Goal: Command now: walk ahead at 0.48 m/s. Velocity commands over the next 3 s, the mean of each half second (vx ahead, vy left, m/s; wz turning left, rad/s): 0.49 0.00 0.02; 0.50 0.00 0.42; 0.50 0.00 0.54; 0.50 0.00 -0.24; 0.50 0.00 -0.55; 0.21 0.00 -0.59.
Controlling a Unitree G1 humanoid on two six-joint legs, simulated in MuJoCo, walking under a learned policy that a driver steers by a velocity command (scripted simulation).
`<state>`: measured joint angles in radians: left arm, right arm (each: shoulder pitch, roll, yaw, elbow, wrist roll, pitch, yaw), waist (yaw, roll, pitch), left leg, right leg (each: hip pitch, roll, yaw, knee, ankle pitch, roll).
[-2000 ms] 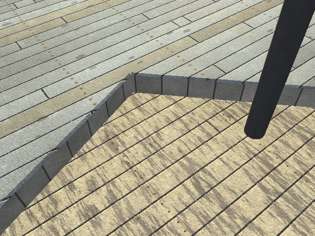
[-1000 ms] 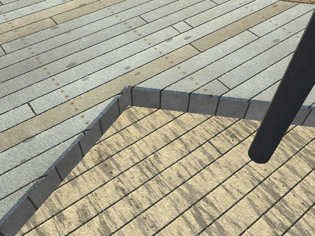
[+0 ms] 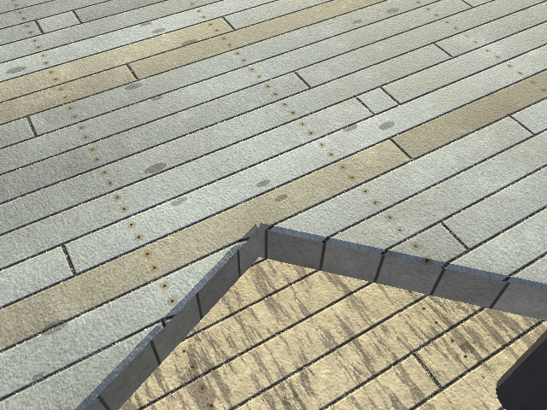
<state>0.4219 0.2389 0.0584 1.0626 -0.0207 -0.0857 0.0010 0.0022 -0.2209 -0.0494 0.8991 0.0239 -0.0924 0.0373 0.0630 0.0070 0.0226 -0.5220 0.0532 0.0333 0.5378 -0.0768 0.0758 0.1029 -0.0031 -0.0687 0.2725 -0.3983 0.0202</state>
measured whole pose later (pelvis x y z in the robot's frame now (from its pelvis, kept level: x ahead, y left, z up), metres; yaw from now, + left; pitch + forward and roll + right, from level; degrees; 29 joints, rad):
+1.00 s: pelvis +0.53 +0.00 +0.01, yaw +15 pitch +1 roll -2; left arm 0.35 0.23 0.06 1.01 0.02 -0.07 0.04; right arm 0.14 -0.24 -0.09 0.88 0.03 -0.01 -0.02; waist 0.04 0.03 -0.01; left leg -0.92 0.10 -0.06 1.52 -0.30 0.02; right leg 0.01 -0.01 -0.25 0.26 -0.29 0.00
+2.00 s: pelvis +1.13 +0.33 +0.15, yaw +20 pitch +2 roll -2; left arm 0.26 0.29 0.06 0.74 0.00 -0.07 -0.03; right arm 0.20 -0.28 -0.02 0.71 -0.01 -0.12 0.00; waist 0.03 0.01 0.03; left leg -0.50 0.05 -0.10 1.28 -0.33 0.01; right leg -0.35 0.15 0.00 0.42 -0.10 -0.11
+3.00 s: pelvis +1.53 +0.44 +0.15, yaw -14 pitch +4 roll +1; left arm 0.20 0.29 0.07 0.59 0.00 0.01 0.00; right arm 0.10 -0.30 -0.05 0.71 -0.01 -0.04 -0.01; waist 0.02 0.02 0.02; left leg -0.56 0.03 -0.07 0.96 -0.38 -0.05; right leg -0.42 0.10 0.11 0.47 -0.10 -0.07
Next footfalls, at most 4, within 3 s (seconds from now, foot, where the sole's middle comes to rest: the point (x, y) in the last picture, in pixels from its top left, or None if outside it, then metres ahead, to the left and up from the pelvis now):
0.02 left None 0.18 0.12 -0.76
0.58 right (345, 398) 0.51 -0.12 -0.76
1.22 left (193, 245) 0.81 0.28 -0.62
1.82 right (204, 129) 1.25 0.31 -0.62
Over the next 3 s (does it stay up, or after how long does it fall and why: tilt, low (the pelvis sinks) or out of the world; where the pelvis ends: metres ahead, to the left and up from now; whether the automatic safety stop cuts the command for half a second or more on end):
stays up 1.53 0.44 0.15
